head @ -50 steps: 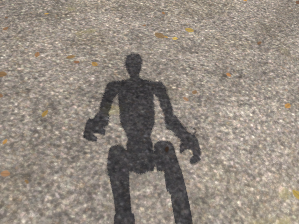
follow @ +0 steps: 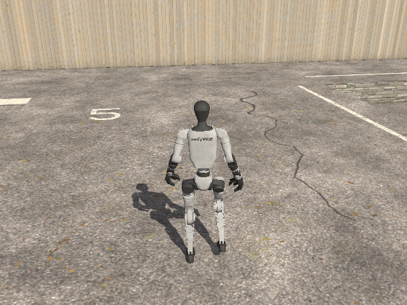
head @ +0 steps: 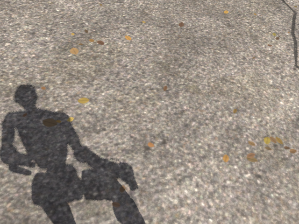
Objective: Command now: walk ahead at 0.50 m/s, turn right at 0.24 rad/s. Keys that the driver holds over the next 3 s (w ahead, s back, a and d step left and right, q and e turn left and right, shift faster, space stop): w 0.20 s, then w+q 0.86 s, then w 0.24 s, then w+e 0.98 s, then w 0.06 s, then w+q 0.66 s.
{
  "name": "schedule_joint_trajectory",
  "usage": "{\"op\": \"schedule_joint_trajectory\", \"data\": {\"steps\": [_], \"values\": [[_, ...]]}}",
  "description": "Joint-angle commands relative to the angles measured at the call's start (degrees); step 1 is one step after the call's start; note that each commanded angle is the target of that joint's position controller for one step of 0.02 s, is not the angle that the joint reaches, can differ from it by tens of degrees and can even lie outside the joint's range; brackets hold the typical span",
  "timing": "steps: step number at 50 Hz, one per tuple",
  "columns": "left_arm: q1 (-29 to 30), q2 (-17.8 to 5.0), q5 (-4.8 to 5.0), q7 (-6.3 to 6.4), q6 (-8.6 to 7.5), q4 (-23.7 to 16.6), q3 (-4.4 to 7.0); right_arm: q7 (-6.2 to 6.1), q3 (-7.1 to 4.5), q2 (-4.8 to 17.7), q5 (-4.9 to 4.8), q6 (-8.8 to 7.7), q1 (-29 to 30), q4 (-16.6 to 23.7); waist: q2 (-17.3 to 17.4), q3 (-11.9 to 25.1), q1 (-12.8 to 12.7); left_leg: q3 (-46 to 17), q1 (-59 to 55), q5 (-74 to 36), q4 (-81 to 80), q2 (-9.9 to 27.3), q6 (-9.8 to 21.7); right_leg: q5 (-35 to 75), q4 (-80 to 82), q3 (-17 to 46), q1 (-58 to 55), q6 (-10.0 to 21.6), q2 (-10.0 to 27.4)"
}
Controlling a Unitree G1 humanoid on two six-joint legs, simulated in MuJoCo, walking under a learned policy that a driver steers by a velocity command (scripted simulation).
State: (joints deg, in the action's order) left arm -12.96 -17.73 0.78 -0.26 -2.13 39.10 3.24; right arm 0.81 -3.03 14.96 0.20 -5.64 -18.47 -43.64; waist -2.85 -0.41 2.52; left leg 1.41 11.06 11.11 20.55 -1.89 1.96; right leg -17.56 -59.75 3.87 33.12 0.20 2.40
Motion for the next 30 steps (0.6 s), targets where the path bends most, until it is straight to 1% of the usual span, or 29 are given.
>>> {"op": "schedule_joint_trajectory", "data": {"steps": [1, 3, 4, 6, 8, 9, 10, 11, 12, 13, 14, 15, 16, 17, 18, 19, 20, 21, 23, 25, 27, 28, 30], "values": [[2.7, -0.7, -0.57, -0.54, -1.14, -4.5, -0.45, -0.16, -2.15, 9.3, -0.62, -0.78, 2.4, 2.7, 7.5, -0.3, -1.1, -12.1, -3.9, -12.3, -11.1, 14.8, 11.0, 6.6, 9.3, -0.2, 5.2, -0.6, 2.9], [6.3, -0.1, -0.37, -1.03, -1.63, -5.0, -0.91, -0.26, -2.28, 10.3, -0.94, -0.34, 1.7, 1.8, 7.3, -0.7, 0.2, -8.8, -3.1, -12.9, -11.5, 13.7, 10.0, 12.6, 16.8, -1.6, 2.3, -0.6, 2.5], [8.1, -0.2, -0.23, -1.23, -1.82, -5.2, -0.97, -0.27, -2.32, 10.7, -1.16, -0.13, 0.9, 1.2, 7.4, -0.9, 0.8, -7.6, -2.9, -12.7, -11.3, 13.3, 9.5, 14.8, 19.9, -2.3, 0.7, -0.6, 1.9], [11.3, -0.8, 0.13, -1.55, -2.05, -6.0, -0.85, -0.20, -2.40, 11.5, -1.54, 0.28, -1.6, -0.2, 7.6, -1.3, 2.0, -7.2, -4.2, -12.3, -10.8, 14.0, 9.0, 16.8, 23.7, -3.1, -1.2, -0.3, 0.9], [13.4, -1.5, 0.36, -1.89, -2.23, -7.0, -0.61, -0.22, -2.49, 12.0, -1.89, 0.81, -3.0, -1.4, 8.0, -2.0, 2.0, -7.8, -6.9, -12.7, -9.7, 15.6, 8.3, 15.2, 26.5, -3.2, -1.6, 0.8, 0.4], [13.7, -2.0, 0.36, -2.05, -2.33, -7.3, -0.44, -0.31, -2.60, 12.3, -2.02, 1.12, -3.3, -1.8, 8.2, -2.2, 1.6, -8.0, -8.2, -13.9, -8.8, 16.3, 7.8, 13.7, 27.8, -3.3, -2.3, 1.6, 0.2], [12.8, -2.6, 0.29, -2.12, -2.42, -7.2, -0.15, -0.45, -2.70, 12.7, -2.07, 1.46, -3.1, -2.2, 8.4, -1.8, 0.5, -7.8, -9.2, -16.7, -7.1, 16.7, 7.2, 12.4, 29.2, -3.8, -4.5, 2.5, -0.4], [9.5, -3.6, 0.00, -1.98, -2.56, -6.4, 0.50, -0.59, -2.63, 12.9, -2.24, 1.78, -2.6, -2.4, 8.1, -0.2, -2.0, -7.0, -8.5, -23.3, -2.9, 15.8, 6.2, 12.6, 31.7, -4.8, -10.8, 3.6, -1.6], [2.5, -5.8, -0.36, -1.54, -2.55, -4.2, 1.84, -0.69, -2.15, 11.9, -2.18, 1.93, -2.9, -2.6, 6.9, 4.0, -5.5, -5.0, -6.2, -29.5, 5.5, 13.1, 4.8, 12.8, 33.1, -5.5, -21.7, 5.0, -2.7], [-7.5, -9.6, -1.04, -0.80, -2.41, -2.4, 3.21, -0.72, -0.93, 9.2, -1.13, 1.70, -2.2, -1.4, 3.4, 11.5, -10.0, -2.8, 3.2, -20.9, 20.3, 10.1, 2.6, 13.6, 31.4, 2.3, -37.7, 8.1, 5.0], [-12.0, -15.4, -1.64, -0.32, -1.86, -1.8, 4.35, -0.59, 1.22, 2.5, -0.49, 0.73, -8.1, 0.4, -11.5, 19.3, -8.1, -0.1, 25.1, 12.5, 42.2, 1.2, -1.6, 7.1, 35.0, 26.8, -56.5, 16.3, 20.6], [-13.5, -10.6, -1.10, -0.37, -1.71, -1.3, 3.31, -0.53, 0.13, 7.1, -1.74, -0.03, -6.5, -0.7, -9.3, 20.9, -10.2, -8.0, 31.3, 22.0, 50.9, 1.5, -1.6, -2.1, 40.6, 35.8, -54.5, 17.7, 21.6], [-10.1, -8.1, -0.72, -0.40, -1.94, -1.1, 2.32, -0.40, -1.05, 10.6, -2.99, -0.26, -2.1, 0.7, -6.3, 11.8, -9.5, -8.2, 35.2, 17.9, 53.0, 4.2, -1.0, -2.9, 41.9, 27.4, -47.7, 15.2, 19.7], [-6.3, -6.0, -0.71, -0.49, -2.12, -1.2, 1.66, -0.52, -1.05, 10.1, -2.76, -0.09, 0.6, 1.2, -4.2, 7.5, -7.8, -6.8, 34.0, 12.9, 51.1, 6.7, -0.9, -0.6, 43.4, 20.4, -40.7, 13.5, 17.0], [-3.0, -4.0, -0.91, -0.74, -2.39, -1.1, 1.08, -0.66, -1.19, 9.4, -1.99, 0.38, 1.9, 1.3, -3.3, 3.8, -6.1, -6.6, 32.3, 9.4, 48.4, 8.0, -1.3, 2.9, 45.6, 15.5, -34.5, 12.6, 14.8], [-0.8, -2.7, -1.33, -0.88, -2.93, -0.9, 0.79, -0.75, -1.41, 8.7, -1.72, 1.22, 0.8, 0.9, -4.3, 2.2, -4.0, -7.2, 28.9, 6.7, 46.6, 9.3, -1.5, 6.5, 47.7, 11.3, -29.7, 11.7, 13.2], [0.4, -2.4, -1.50, -0.99, -3.46, -0.6, 0.91, -0.77, -1.25, 7.3, -1.83, 2.04, -0.4, 0.4, -4.3, 1.5, -2.9, -7.2, 26.2, 5.0, 45.9, 9.6, -1.9, 9.0, 49.5, 8.5, -26.6, 11.5, 12.6], [0.8, -2.5, -1.52, -0.99, -4.02, 0.0, 1.12, -0.80, -1.09, 6.0, -1.88, 2.69, -0.7, 0.2, -3.3, 0.9, -2.2, -7.3, 25.5, 3.8, 45.3, 9.6, -2.2, 12.5, 50.8, 5.9, -24.9, 11.7, 12.6], [0.8, -3.5, -1.79, -0.70, -4.67, 1.4, 1.63, -0.95, -1.13, 5.2, -1.69, 3.40, 0.8, 0.9, -1.4, -0.5, -1.7, -8.1, 27.3, -0.1, 42.7, 9.5, -2.9, 18.0, 52.1, 1.3, -24.2, 11.8, 12.6], [0.0, -4.2, -1.90, -0.25, -4.71, 2.6, 1.97, -0.73, -1.07, 4.7, -1.48, 3.45, 3.2, 1.8, -0.5, -1.3, -2.1, -8.5, 29.2, -5.8, 37.4, 9.2, -3.1, 21.4, 52.5, -2.8, -25.7, 11.3, 12.1], [-0.1, -5.0, -1.71, 0.14, -4.51, 3.4, 2.14, 0.00, -0.77, 4.1, -1.46, 3.17, 6.2, 2.6, -0.2, -2.1, -3.0, -6.9, 28.1, -12.1, 30.0, 8.8, -2.7, 22.2, 52.9, -7.1, -26.1, 10.2, 10.9], [-0.5, -5.5, -1.56, 0.32, -4.38, 3.8, 2.26, 0.40, -0.56, 3.7, -1.40, 3.07, 8.3, 3.3, 0.1, -2.7, -3.8, -5.5, 27.3, -14.2, 26.7, 8.6, -2.5, 22.2, 53.1, -8.6, -26.3, 9.8, 10.8], [-2.7, -6.7, -1.20, 0.63, -3.95, 4.9, 2.60, 1.15, -0.12, 3.0, -1.31, 3.01, 12.8, 5.1, 1.0, -4.1, -5.6, -3.4, 27.4, -15.8, 21.9, 8.2, -1.7, 22.2, 53.2, -10.5, -28.5, 9.5, 11.8]]}}
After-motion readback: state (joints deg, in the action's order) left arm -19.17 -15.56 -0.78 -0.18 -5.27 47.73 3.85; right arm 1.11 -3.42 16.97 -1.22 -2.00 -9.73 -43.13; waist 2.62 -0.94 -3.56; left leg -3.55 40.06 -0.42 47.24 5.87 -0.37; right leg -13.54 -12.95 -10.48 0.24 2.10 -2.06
